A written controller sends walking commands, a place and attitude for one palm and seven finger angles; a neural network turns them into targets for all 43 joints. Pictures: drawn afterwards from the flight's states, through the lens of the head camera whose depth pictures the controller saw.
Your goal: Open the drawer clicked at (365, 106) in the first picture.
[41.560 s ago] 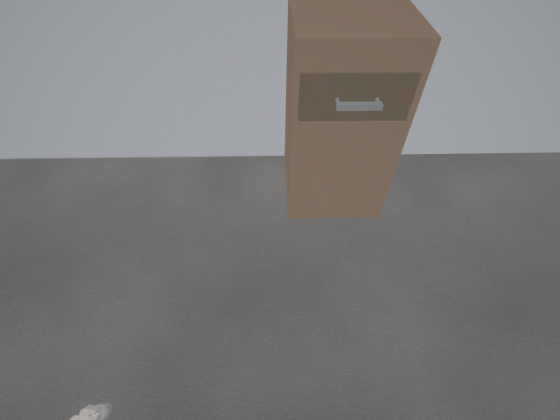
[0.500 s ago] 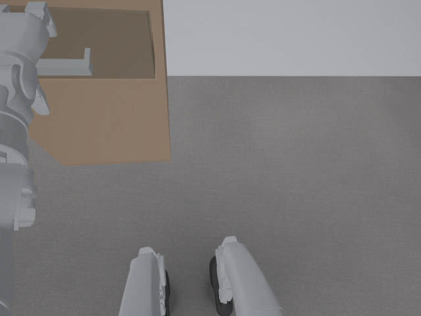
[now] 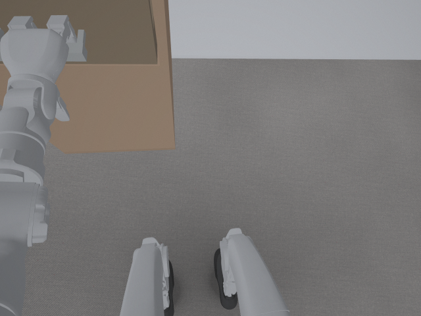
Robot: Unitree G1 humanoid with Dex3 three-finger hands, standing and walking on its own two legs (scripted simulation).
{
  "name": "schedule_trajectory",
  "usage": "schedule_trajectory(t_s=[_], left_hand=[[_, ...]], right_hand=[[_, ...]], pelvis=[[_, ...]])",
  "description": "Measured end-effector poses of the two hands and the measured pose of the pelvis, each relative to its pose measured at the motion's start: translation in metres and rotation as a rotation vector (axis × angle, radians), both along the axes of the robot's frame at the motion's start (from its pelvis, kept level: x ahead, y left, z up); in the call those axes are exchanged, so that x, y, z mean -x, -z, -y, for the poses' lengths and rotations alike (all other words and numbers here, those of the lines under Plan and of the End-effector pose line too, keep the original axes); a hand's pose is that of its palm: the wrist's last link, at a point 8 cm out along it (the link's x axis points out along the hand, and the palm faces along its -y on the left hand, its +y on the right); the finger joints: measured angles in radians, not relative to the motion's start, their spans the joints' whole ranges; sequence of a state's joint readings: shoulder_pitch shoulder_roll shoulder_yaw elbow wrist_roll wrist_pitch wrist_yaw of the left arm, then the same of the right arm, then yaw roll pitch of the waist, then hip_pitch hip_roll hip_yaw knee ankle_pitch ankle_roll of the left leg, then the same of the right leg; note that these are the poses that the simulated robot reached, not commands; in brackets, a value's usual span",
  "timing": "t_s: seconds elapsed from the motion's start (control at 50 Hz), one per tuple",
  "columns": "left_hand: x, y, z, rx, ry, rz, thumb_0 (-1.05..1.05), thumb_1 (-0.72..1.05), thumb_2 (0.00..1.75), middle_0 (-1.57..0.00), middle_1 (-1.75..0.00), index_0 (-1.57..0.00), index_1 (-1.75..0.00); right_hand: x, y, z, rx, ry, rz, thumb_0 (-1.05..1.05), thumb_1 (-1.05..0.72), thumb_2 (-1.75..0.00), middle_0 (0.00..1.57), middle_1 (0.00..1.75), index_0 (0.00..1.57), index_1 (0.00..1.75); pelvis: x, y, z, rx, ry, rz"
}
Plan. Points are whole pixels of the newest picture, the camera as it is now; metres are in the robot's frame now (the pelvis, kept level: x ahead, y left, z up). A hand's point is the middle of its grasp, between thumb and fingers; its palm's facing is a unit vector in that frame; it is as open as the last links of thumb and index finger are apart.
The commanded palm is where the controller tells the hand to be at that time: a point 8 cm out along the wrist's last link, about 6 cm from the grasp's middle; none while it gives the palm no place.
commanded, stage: lower the fingers behind the handle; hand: left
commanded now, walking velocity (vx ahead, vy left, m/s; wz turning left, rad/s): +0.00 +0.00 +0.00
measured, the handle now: (39, 43) +0.60 +0.26 +0.02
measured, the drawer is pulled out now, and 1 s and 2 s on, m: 0.00 0.00 0.02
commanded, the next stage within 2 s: close the thumb around the handle in 0.38 s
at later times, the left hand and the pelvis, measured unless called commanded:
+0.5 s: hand (51, 71) +0.56 +0.24 +0.01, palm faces -0.01 +0.01 -1.00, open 13.6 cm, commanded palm +0.56 +0.24 +0.04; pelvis +0.00 +0.00 +0.00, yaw +0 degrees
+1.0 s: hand (51, 71) +0.56 +0.24 +0.01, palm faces -0.01 -0.01 -1.00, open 7.3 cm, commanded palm +0.55 +0.24 +0.04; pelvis +0.00 +0.00 +0.00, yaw +0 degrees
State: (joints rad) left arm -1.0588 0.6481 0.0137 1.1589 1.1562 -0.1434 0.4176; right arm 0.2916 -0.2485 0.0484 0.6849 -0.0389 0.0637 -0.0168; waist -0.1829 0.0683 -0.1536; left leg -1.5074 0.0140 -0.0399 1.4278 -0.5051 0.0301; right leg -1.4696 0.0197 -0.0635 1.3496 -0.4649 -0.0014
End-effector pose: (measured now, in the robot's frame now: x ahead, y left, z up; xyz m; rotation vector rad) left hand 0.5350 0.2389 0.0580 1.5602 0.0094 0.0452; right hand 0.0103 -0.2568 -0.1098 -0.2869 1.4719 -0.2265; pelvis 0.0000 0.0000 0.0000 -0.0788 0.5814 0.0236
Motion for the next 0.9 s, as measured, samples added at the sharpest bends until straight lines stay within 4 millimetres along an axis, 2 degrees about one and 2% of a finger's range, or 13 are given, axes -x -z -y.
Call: schedule_trajectory(t_s=[0.1,0.2,0.36,0.58,0.7,0.9], left_hand=[[0.001,-0.004,0.003,-0.011,-0.031,-0.059,0.0,-0.49,0.3,-0.35,-1.22,-0.34,-1.25],[0.0,-0.007,0.002,-0.018,-0.023,-0.099,0.0,-0.49,0.3,-0.33,-1.21,-0.32,-1.22],[0.0,-0.004,-0.002,-0.018,0.021,-0.065,0.0,-0.49,0.3,-0.32,-1.2,-0.33,-1.23],[0.0,-0.003,-0.001,-0.016,0.01,-0.041,0.0,-0.46,0.32,-0.34,-1.23,-0.34,-1.25],[0.0,-0.004,-0.001,-0.015,0.005,-0.067,0.0,-0.28,0.39,-0.34,-1.23,-0.33,-1.25],[-0.001,-0.003,-0.004,-0.006,0.032,-0.053,0.0,0.21,0.6,-0.37,-1.28,-0.34,-1.26]], right_hand=[[-0.023,-0.008,0.008,0.022,-0.014,0.076,0.0,-0.9,-0.89,0.2,0.3,0.2,0.3],[-0.032,-0.013,0.019,0.058,-0.017,0.126,0.0,-0.9,-0.89,0.2,0.3,0.2,0.3],[-0.02,-0.007,0.026,0.078,-0.012,0.087,0.0,-0.9,-0.89,0.2,0.3,0.2,0.3],[-0.002,0.0,0.011,0.029,0.014,0.017,0.0,-0.9,-0.89,0.2,0.3,0.2,0.3],[0.0,-0.003,0.006,0.024,0.024,0.028,0.0,-0.9,-0.89,0.2,0.3,0.2,0.3],[-0.002,-0.006,0.01,0.05,0.016,0.035,0.0,-0.9,-0.89,0.2,0.3,0.2,0.3]], pelvis=[[-0.001,-0.006,0.003,-0.004,-0.001,0.018],[-0.002,-0.006,0.005,-0.007,0.001,0.024],[-0.002,0.003,0.006,-0.009,0.006,0.011],[0.0,0.002,0.003,-0.008,0.008,0.008],[-0.001,-0.001,0.001,-0.008,0.01,0.015],[-0.001,0.001,-0.003,-0.004,0.011,0.01]])
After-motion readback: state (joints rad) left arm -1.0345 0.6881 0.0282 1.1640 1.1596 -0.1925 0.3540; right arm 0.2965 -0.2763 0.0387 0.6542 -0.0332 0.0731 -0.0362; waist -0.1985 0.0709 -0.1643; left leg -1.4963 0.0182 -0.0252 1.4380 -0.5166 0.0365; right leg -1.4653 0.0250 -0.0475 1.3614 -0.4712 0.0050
